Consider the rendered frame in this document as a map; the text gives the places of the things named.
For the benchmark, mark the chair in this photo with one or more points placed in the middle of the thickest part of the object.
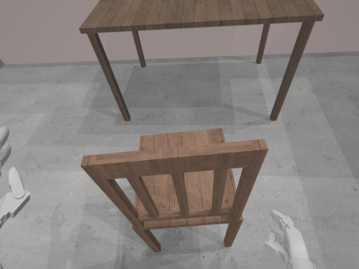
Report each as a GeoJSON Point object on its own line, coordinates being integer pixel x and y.
{"type": "Point", "coordinates": [180, 179]}

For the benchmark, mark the robot left hand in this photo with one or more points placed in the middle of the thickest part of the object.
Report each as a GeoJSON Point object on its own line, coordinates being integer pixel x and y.
{"type": "Point", "coordinates": [14, 201]}

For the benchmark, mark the robot right hand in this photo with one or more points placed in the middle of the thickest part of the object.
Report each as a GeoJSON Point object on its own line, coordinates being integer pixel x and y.
{"type": "Point", "coordinates": [283, 247]}

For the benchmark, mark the table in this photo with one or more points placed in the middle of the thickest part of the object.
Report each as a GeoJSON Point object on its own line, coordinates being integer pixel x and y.
{"type": "Point", "coordinates": [137, 15]}

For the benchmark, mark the robot right forearm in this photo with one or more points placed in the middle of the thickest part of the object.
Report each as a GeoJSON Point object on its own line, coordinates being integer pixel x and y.
{"type": "Point", "coordinates": [300, 263]}

